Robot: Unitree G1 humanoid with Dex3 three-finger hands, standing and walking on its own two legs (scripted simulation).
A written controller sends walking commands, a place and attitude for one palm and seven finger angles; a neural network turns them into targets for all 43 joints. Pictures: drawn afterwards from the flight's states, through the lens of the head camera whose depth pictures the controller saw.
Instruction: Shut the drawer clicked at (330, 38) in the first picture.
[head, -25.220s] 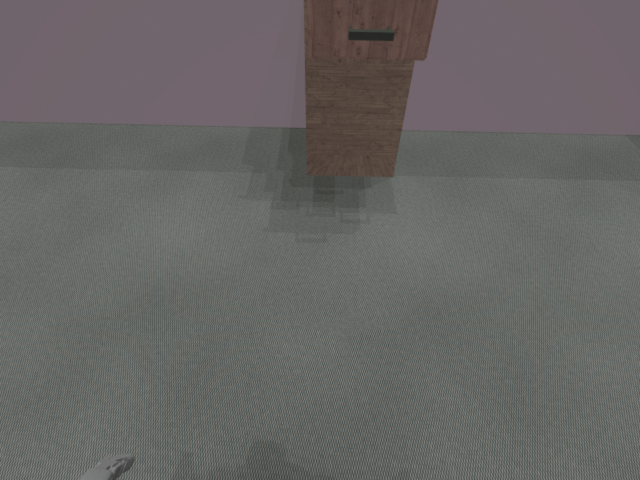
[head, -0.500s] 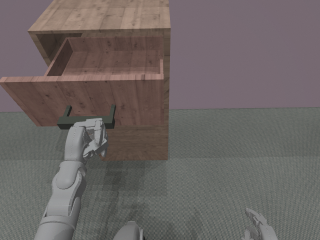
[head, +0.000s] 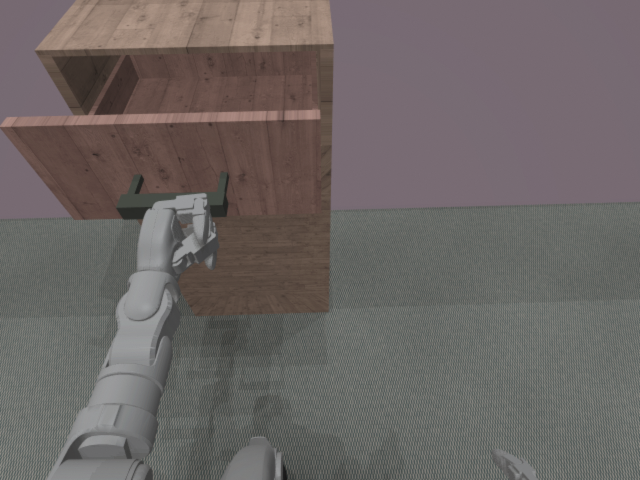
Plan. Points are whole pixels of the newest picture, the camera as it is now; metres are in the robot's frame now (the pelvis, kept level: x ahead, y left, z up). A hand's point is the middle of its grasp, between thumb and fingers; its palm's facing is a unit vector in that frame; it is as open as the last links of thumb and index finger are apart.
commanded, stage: push the drawer shut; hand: left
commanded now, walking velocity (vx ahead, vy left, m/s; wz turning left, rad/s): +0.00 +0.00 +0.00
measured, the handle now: (177, 193) +0.47 +0.20 +0.08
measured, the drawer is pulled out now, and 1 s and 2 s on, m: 0.17 0.05 0.00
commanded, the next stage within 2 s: pull the fist back off the drawer in 1.76 s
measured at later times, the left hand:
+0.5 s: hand (220, 191) +0.47 +0.14 +0.09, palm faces +0.02 -1.00 -0.02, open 3.0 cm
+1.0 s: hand (216, 168) +0.51 +0.15 +0.09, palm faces +0.02 -1.00 -0.01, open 3.0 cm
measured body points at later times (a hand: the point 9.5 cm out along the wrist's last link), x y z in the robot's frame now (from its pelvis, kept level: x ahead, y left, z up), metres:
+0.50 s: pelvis +0.00 +0.00 -0.01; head +0.07 +0.00 +0.43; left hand +0.46 +0.19 +0.09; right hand +0.02 -0.27 -0.13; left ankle +0.11 +0.13 -0.68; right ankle -0.07 -0.10 -0.68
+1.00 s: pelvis -0.01 +0.01 -0.02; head +0.09 +0.02 +0.42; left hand +0.51 +0.21 +0.09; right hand -0.01 -0.26 -0.14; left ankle +0.11 +0.13 -0.68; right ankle -0.07 -0.10 -0.68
